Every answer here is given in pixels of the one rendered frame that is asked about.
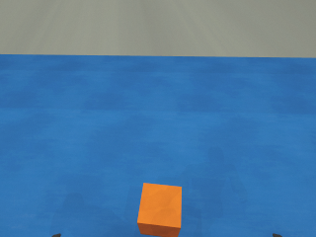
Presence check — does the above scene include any carton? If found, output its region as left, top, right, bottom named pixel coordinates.
left=137, top=183, right=182, bottom=237

